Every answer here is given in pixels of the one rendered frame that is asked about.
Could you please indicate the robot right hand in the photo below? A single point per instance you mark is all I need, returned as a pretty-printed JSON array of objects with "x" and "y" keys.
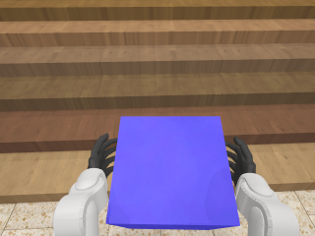
[{"x": 243, "y": 159}]

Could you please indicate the robot left hand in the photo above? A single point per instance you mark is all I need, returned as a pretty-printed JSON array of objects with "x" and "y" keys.
[{"x": 99, "y": 154}]

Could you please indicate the carton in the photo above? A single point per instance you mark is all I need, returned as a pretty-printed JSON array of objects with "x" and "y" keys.
[{"x": 172, "y": 173}]

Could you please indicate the robot right forearm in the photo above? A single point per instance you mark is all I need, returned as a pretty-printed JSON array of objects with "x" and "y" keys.
[{"x": 260, "y": 205}]

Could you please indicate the robot left forearm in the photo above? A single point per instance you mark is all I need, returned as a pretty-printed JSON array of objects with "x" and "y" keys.
[{"x": 77, "y": 213}]

